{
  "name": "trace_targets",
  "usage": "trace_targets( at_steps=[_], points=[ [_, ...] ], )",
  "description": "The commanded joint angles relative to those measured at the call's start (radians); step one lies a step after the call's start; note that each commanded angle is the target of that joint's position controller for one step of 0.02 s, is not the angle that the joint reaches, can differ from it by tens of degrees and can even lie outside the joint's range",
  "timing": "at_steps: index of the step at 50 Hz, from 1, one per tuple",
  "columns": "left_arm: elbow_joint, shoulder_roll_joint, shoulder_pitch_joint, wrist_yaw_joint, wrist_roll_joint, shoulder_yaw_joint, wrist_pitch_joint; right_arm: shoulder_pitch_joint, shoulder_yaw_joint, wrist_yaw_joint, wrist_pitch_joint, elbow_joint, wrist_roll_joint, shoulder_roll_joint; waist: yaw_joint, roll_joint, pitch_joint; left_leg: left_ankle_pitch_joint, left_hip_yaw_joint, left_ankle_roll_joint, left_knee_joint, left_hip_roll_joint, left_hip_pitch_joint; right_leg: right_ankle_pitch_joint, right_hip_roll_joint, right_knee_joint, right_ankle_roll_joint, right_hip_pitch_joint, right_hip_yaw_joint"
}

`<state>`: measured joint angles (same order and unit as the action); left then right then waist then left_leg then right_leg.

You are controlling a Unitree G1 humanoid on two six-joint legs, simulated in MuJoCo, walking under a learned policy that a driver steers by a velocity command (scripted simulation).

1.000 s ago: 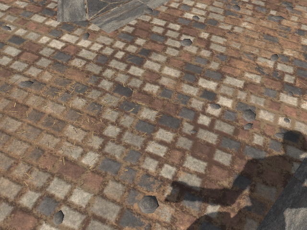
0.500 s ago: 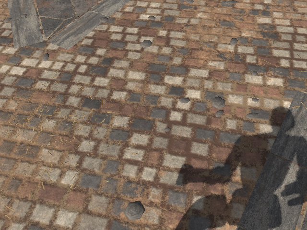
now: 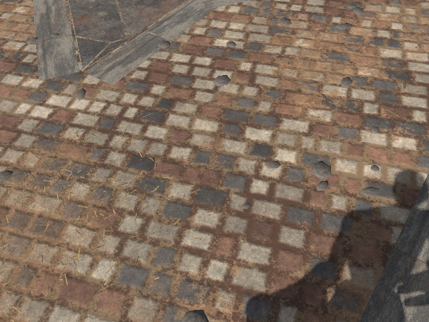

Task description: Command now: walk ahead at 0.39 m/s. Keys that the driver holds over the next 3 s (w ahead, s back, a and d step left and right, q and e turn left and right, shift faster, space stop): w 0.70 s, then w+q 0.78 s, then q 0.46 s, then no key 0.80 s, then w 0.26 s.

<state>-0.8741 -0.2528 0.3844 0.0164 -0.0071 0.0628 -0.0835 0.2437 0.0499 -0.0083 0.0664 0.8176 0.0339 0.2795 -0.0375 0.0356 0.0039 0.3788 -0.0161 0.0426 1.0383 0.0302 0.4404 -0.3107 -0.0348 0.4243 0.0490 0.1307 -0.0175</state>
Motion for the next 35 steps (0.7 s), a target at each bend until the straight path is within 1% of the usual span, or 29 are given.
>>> trace_targets(
  at_steps=[1,3,5,6,8,10,11,12,13,14,15,16,17,18,19,20,21,22,23,24,25,27,29,31,32,35],
  points=[
    [0.045,-0.095,0.022,-0.004,0.004,0.008,-0.009,-0.155,0.018,0.027,0.038,-0.113,-0.009,0.075,-0.020,-0.123,-0.079,-0.125,-0.033,0.011,-0.027,0.086,0.415,0.124,0.278,-0.275,0.157,-0.259,0.344],
    [0.035,-0.103,0.044,-0.013,-0.002,0.007,0.001,-0.202,0.005,0.043,0.033,-0.129,-0.017,0.038,-0.031,-0.121,-0.077,-0.194,0.013,-0.021,-0.154,0.067,0.357,0.262,0.241,-0.283,0.151,-0.219,0.239],
    [0.029,-0.136,0.058,-0.024,-0.002,0.010,0.008,-0.273,-0.011,0.052,0.031,-0.155,-0.017,0.005,-0.047,-0.118,-0.088,-0.281,0.043,-0.044,-0.304,0.041,0.273,0.301,0.219,-0.293,0.143,-0.150,0.171],
    [0.025,-0.152,0.068,-0.028,-0.001,0.013,0.009,-0.301,-0.014,0.055,0.031,-0.166,-0.014,0.004,-0.054,-0.123,-0.094,-0.321,0.055,-0.050,-0.366,0.026,0.225,0.295,0.216,-0.300,0.140,-0.117,0.152],
    [0.011,-0.171,0.093,-0.029,-0.006,0.017,0.008,-0.339,-0.013,0.060,0.028,-0.181,-0.008,0.023,-0.059,-0.138,-0.111,-0.373,0.061,-0.047,-0.433,0.008,0.153,0.283,0.238,-0.315,0.139,-0.082,0.142],
    [0.000,-0.174,0.090,-0.029,-0.015,0.019,0.008,-0.353,-0.007,0.062,0.028,-0.195,-0.004,0.050,-0.040,-0.144,-0.130,-0.385,0.037,-0.022,-0.476,0.010,0.135,0.313,0.271,-0.308,0.125,-0.109,0.138],
    [-0.004,-0.177,0.084,-0.029,-0.017,0.022,0.009,-0.349,-0.003,0.063,0.029,-0.197,-0.005,0.065,-0.025,-0.143,-0.128,-0.373,0.033,-0.005,-0.492,0.008,0.121,0.361,0.285,-0.289,0.114,-0.137,0.132],
    [-0.005,-0.185,0.074,-0.029,-0.016,0.025,0.012,-0.326,0.004,0.063,0.030,-0.194,-0.007,0.083,-0.002,-0.145,-0.107,-0.354,0.038,0.013,-0.502,-0.003,0.079,0.476,0.290,-0.249,0.102,-0.163,0.120],
    [-0.005,-0.196,0.063,-0.029,-0.013,0.029,0.016,-0.272,0.015,0.059,0.028,-0.182,-0.010,0.106,0.035,-0.154,-0.061,-0.332,0.056,0.033,-0.504,-0.027,-0.005,0.652,0.285,-0.171,0.087,-0.181,0.099],
    [-0.004,-0.197,0.051,-0.031,-0.009,0.029,0.023,-0.148,0.035,0.051,0.025,-0.146,-0.012,0.136,0.104,-0.150,0.019,-0.322,0.080,0.060,-0.507,-0.057,-0.171,0.809,0.255,-0.019,0.066,-0.161,0.064],
    [0.004,-0.183,0.049,-0.034,0.000,0.022,0.028,0.023,0.055,0.039,0.019,-0.097,-0.011,0.171,0.180,-0.134,0.124,-0.316,0.056,0.088,-0.486,-0.034,-0.418,0.787,0.212,0.191,0.035,-0.043,0.036],
    [0.034,-0.090,0.127,-0.032,0.014,-0.005,0.022,0.161,0.075,0.029,0.013,-0.073,-0.035,0.263,0.174,0.071,0.285,-0.174,-0.306,0.198,-0.497,0.221,-0.790,0.400,0.101,0.582,-0.017,0.292,-0.002],
    [0.021,-0.020,0.191,-0.027,-0.001,-0.027,0.000,0.187,0.064,0.041,0.014,-0.057,-0.032,0.249,0.140,0.254,0.405,0.095,-0.740,0.278,-0.720,0.358,-0.870,-0.260,-0.027,0.809,-0.034,0.473,0.123],
    [0.040,-0.134,0.079,-0.021,-0.034,0.005,-0.015,0.115,0.042,0.041,0.018,-0.060,-0.022,0.172,0.144,0.166,0.236,0.189,-0.694,0.228,-0.786,0.324,-0.743,-0.227,0.035,0.904,-0.021,0.581,0.162],
    [0.068,-0.165,-0.012,-0.020,-0.045,0.013,-0.022,0.031,0.033,0.041,0.021,-0.069,-0.018,0.144,0.118,0.098,0.096,0.113,-0.546,0.196,-0.802,0.297,-0.583,-0.125,0.087,0.884,-0.005,0.606,0.121],
    [0.072,-0.154,-0.049,-0.027,-0.031,0.012,-0.025,-0.029,0.027,0.043,0.025,-0.076,-0.027,0.125,0.085,0.021,0.038,-0.021,-0.433,0.183,-0.820,0.259,-0.443,-0.036,0.131,0.837,-0.003,0.561,0.104],
    [0.067,-0.139,-0.045,-0.030,-0.017,0.016,-0.019,-0.066,0.022,0.047,0.032,-0.079,-0.041,0.102,0.048,0.026,0.011,-0.128,-0.342,0.173,-0.842,0.215,-0.345,0.023,0.163,0.787,-0.004,0.504,0.107],
    [0.059,-0.120,-0.018,-0.029,-0.013,0.015,-0.008,-0.082,0.020,0.048,0.038,-0.075,-0.048,0.087,0.021,0.053,0.019,-0.169,-0.291,0.172,-0.869,0.190,-0.291,0.058,0.183,0.763,-0.007,0.445,0.114],
    [0.053,-0.102,-0.006,-0.030,-0.012,0.013,0.003,-0.083,0.019,0.049,0.045,-0.069,-0.045,0.081,0.010,0.055,0.020,-0.199,-0.258,0.182,-0.891,0.178,-0.263,0.071,0.187,0.743,-0.013,0.425,0.108],
    [0.053,-0.094,-0.010,-0.031,-0.010,0.012,0.012,-0.075,0.019,0.048,0.051,-0.058,-0.040,0.082,0.004,0.047,0.009,-0.231,-0.225,0.190,-0.908,0.172,-0.238,0.082,0.191,0.720,-0.020,0.428,0.101],
    [0.065,-0.095,-0.037,-0.033,-0.006,0.013,0.018,-0.064,0.021,0.046,0.055,-0.047,-0.038,0.093,0.004,0.038,-0.011,-0.253,-0.201,0.196,-0.925,0.171,-0.224,0.109,0.196,0.686,-0.030,0.454,0.097],
    [0.098,-0.100,-0.127,-0.034,0.005,0.013,0.019,-0.027,0.026,0.035,0.054,-0.027,-0.037,0.115,0.022,0.013,-0.048,-0.298,-0.172,0.204,-0.946,0.171,-0.240,0.201,0.203,0.580,-0.052,0.537,0.095],
    [0.118,-0.092,-0.196,-0.029,0.009,0.009,0.011,0.009,0.027,0.024,0.047,-0.012,-0.034,0.128,0.043,0.001,-0.059,-0.347,-0.129,0.188,-0.948,0.154,-0.270,0.317,0.194,0.445,-0.062,0.563,0.085],
    [0.136,-0.076,-0.268,-0.020,0.006,0.000,0.000,0.042,0.027,0.016,0.041,0.001,-0.028,0.141,0.071,0.000,-0.068,-0.372,-0.082,0.166,-0.948,0.133,-0.279,0.417,0.170,0.305,-0.062,0.531,0.059],
    [0.147,-0.068,-0.310,-0.015,0.004,-0.005,-0.004,0.068,0.028,0.013,0.039,0.012,-0.025,0.149,0.089,-0.004,-0.073,-0.367,-0.071,0.160,-0.951,0.133,-0.291,0.449,0.157,0.252,-0.061,0.517,0.045],
    [0.181,-0.065,-0.406,0.002,-0.005,-0.013,-0.012,0.139,0.028,0.011,0.026,0.046,-0.018,0.156,0.124,-0.007,-0.092,-0.379,-0.067,0.160,-0.924,0.159,-0.384,0.458,0.134,0.150,-0.054,0.529,0.035]
  ],
)
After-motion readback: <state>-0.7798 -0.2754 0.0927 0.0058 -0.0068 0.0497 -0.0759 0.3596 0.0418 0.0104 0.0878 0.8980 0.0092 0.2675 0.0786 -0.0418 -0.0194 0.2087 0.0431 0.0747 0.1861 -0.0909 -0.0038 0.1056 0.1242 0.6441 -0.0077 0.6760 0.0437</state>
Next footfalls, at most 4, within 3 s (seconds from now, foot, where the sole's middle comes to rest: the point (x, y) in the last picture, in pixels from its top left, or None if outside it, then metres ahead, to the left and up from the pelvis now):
0.30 left None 0.33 0.16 -0.78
0.86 right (262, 282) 0.65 -0.07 -0.78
1.38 left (175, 222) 0.87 0.24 -0.78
1.82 right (192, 163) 1.16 0.20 -0.78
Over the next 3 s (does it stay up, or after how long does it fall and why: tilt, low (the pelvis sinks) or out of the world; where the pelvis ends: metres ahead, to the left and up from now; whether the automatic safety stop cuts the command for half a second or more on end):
stays up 1.05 0.27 0.00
